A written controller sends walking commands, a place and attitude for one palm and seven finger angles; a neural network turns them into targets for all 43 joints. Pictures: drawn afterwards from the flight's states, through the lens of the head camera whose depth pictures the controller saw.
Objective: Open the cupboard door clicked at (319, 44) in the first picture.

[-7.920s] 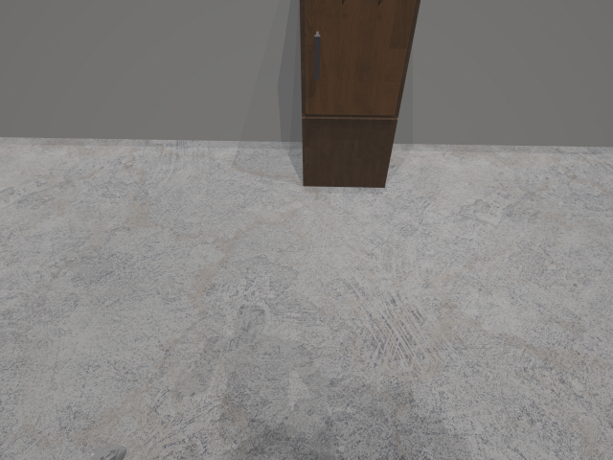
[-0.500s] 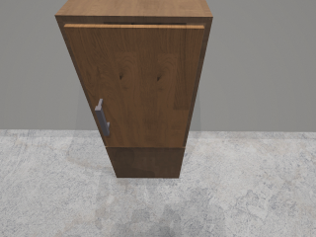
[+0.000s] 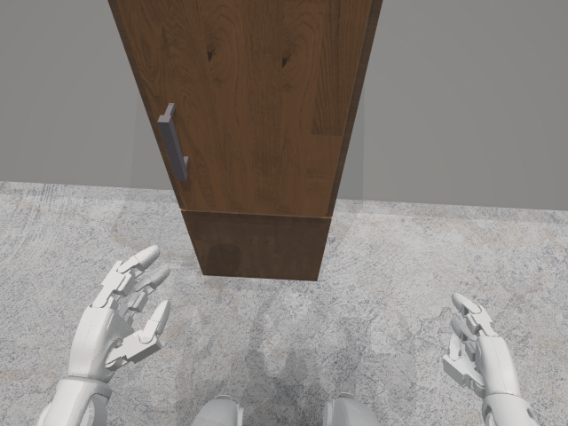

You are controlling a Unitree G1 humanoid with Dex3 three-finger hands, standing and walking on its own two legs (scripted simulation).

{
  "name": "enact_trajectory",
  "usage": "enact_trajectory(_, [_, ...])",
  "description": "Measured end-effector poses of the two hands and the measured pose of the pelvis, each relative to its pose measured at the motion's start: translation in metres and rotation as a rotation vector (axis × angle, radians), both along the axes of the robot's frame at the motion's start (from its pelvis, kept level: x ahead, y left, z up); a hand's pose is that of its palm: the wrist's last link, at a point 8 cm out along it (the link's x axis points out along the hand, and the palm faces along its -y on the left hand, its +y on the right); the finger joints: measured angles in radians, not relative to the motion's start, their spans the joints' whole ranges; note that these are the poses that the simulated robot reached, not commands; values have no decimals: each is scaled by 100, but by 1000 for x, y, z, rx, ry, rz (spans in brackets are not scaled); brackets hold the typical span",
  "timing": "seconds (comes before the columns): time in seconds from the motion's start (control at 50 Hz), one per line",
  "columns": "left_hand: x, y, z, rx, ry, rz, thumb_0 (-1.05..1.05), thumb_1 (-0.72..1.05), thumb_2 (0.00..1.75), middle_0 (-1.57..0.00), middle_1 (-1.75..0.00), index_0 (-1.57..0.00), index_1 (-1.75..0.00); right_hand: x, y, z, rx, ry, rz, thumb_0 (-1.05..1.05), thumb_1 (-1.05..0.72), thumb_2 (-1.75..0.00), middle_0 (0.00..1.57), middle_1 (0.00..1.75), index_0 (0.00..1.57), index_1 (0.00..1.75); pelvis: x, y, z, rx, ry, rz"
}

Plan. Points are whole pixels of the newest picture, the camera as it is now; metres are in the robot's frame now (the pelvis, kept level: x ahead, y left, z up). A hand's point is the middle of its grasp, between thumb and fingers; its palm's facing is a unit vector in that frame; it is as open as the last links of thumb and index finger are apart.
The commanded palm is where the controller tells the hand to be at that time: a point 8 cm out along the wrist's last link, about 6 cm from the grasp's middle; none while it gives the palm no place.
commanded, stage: raise the hand with hooked fingers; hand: left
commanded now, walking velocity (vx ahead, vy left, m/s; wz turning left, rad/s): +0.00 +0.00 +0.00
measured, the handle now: (176, 143) +0.61 +0.27 +0.00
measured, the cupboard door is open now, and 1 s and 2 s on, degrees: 0 0 0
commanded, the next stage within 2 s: move the hooked fingers beside the handle in 1.72 s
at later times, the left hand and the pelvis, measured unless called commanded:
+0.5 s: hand (114, 323) +0.24 +0.25 +0.02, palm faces +0.01 -1.00 -0.05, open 11.3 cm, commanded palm +0.21 +0.30 +0.02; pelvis -0.01 +0.03 -0.02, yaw +0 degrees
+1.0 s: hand (88, 302) +0.27 +0.29 +0.01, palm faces +0.02 -1.00 -0.07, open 13.8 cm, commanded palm +0.25 +0.34 +0.02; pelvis +0.00 +0.04 -0.02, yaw +0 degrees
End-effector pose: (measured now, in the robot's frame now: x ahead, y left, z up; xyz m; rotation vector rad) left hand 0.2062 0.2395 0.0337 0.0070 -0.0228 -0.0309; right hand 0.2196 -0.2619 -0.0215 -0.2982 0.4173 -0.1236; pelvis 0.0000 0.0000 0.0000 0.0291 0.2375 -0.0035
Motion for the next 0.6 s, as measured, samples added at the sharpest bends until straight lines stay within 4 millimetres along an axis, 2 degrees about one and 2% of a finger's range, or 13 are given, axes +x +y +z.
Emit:
enact_trajectory(0.08, [-30,11,-30,-12,109,65,0,57,76,-22,-52,-22,-52,8,12,-11,-2,-31,28,1,-90,-90,20,30,19,30,-8,-1,-19,-16,13,12])
enact_trajectory(0.14, [-40,22,-29,24,95,115,1,50,73,-23,-57,-23,-56,1,27,-30,8,13,50,1,-90,-90,20,30,19,30,-12,0,-26,-35,21,24])
enact_trajectory(0.2, [-34,30,-20,56,37,107,1,43,70,-23,-61,-23,-61,-15,43,-53,31,96,64,1,-90,-90,20,30,20,30,-16,2,-30,-53,31,34])
enact_trajectory(0.26, [-19,36,-17,67,20,58,1,35,67,-24,-66,-24,-65,-37,55,-75,60,186,56,1,-90,-90,20,30,20,30,-19,6,-33,-65,43,39])
enact_trajectory(0.32, [-2,42,-18,54,59,17,1,29,64,-24,-70,-24,-70,-61,62,-88,88,259,23,2,-90,-90,20,30,20,30,-20,11,-32,-70,51,36])
enact_trajectory(0.4, [10,49,-18,40,107,12,0,19,60,-25,-76,-25,-76,-86,62,-90,100,317,-35,2,-90,-90,20,30,20,30,-19,20,-26,-66,61,24])
enact_trajectory(0.46, [12,55,-15,44,106,34,0,13,57,-25,-81,-25,-80,-96,57,-86,85,336,-61,2,-90,-90,21,30,20,30,-16,25,-22,-62,67,19])
enact_trajectory(0.52, [12,63,-14,51,91,53,0,6,54,-26,-85,-26,-85,-98,51,-81,54,342,-72,2,-90,-90,20,30,20,30,-14,30,-21,-61,73,18])
enact_trajectory(0.6, [13,72,-17,59,83,56,0,-4,50,-26,-91,-26,-91,-88,45,-75,10,329,-66,2,-90,-90,20,30,20,30,-12,35,-22,-64,79,20])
